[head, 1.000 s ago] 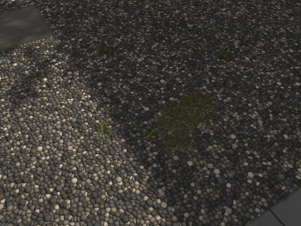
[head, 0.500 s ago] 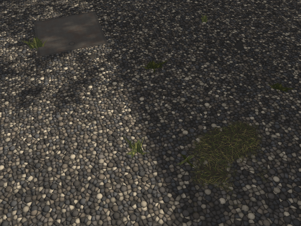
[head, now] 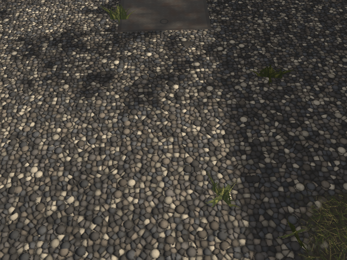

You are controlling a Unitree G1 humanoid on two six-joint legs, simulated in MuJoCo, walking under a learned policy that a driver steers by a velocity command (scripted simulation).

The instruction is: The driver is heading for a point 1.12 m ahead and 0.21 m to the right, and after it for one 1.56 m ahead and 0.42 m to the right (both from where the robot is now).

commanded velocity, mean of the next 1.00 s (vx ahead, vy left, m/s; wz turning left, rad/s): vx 0.50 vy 0.00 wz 0.05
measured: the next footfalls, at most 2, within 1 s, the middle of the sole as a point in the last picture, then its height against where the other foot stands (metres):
right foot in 0.20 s outside the picture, level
left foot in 0.76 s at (164, 227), level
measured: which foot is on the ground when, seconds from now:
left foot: down 0.00-0.22, up 0.24-0.74, down 0.76-1.00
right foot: up 0.00-0.18, down 0.20-0.78, up 0.80-1.00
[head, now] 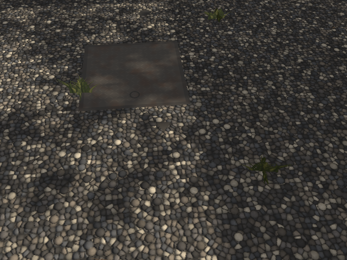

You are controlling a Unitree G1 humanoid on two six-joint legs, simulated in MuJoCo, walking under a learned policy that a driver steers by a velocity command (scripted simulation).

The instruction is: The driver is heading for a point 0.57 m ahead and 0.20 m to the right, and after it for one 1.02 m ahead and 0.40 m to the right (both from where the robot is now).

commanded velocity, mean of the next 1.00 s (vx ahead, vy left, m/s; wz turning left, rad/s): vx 0.38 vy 0.00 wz -0.56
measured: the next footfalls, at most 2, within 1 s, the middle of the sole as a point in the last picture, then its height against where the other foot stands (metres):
right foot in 0.30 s outside the picture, level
left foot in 0.76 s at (183, 224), level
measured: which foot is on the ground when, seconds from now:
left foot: down 0.00-0.32, up 0.34-0.74, down 0.76-1.00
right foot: up 0.00-0.28, down 0.30-0.76, up 0.78-1.00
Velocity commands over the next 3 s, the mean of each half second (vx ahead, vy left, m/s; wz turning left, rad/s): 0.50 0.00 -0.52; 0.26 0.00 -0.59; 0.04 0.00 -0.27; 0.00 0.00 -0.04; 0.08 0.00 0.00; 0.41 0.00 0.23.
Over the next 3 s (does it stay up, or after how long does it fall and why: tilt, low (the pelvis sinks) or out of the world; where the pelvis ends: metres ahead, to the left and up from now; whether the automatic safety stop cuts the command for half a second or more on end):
stays up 0.70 -0.26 -0.04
